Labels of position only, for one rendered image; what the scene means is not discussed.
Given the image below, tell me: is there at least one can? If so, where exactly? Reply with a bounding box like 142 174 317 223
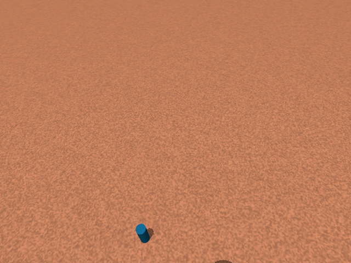
135 224 150 243

